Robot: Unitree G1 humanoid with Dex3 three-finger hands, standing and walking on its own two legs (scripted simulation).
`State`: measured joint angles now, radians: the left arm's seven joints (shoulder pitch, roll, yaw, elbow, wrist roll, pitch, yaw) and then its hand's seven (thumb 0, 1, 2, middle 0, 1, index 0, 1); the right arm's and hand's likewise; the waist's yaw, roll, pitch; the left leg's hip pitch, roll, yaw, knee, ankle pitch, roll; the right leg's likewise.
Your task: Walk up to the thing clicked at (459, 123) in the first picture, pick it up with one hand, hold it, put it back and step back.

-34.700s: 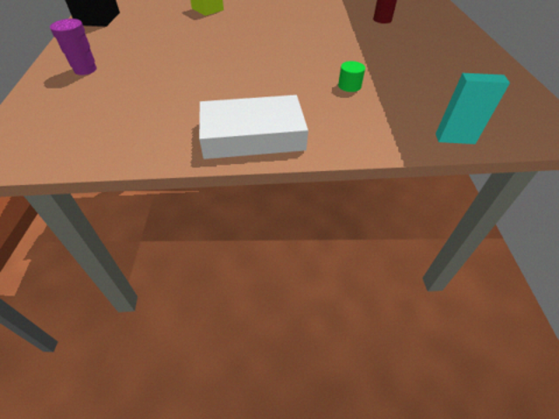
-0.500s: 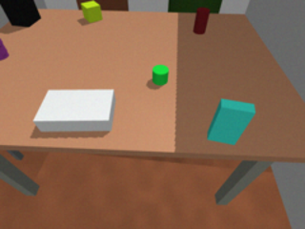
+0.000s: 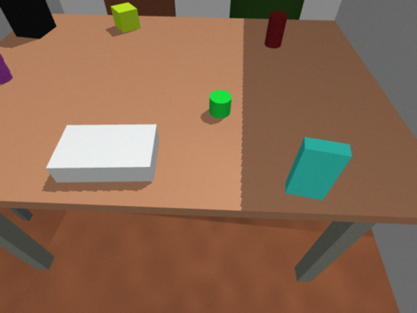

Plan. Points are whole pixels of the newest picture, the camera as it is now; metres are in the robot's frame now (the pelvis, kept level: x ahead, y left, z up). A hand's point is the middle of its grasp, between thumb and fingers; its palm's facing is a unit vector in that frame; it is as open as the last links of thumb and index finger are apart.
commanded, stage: stand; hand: right
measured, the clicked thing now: (314, 171) +0.39 -0.21 +0.05
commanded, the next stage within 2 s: step back in 0.48 s
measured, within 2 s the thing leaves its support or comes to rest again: neither
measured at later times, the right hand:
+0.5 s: hand out of the picture +0.07 -0.25 -0.16, palm faces -0.02 +0.94 -0.34, open 7.4 cm
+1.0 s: hand out of the picture +0.00 -0.29 -0.19, palm faces -0.12 +0.92 -0.38, open 7.3 cm
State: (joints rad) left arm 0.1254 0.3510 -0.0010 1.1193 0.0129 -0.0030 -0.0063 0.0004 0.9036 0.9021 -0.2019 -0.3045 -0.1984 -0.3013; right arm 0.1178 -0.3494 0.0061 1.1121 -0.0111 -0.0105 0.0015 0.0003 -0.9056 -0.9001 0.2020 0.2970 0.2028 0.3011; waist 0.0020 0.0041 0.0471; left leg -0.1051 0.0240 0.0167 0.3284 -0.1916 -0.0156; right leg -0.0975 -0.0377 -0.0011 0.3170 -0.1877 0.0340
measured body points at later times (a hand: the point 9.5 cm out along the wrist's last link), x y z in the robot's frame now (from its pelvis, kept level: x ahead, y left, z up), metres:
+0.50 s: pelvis +0.00 +0.00 +0.00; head +0.01 +0.00 +0.45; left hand +0.06 +0.30 -0.13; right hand +0.07 -0.30 -0.13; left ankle -0.01 +0.13 -0.75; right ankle -0.01 -0.14 -0.75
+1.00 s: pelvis -0.10 -0.01 -0.03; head -0.02 -0.02 +0.41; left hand +0.01 +0.30 -0.14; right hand +0.01 -0.33 -0.16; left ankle -0.15 +0.11 -0.71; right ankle -0.01 -0.14 -0.75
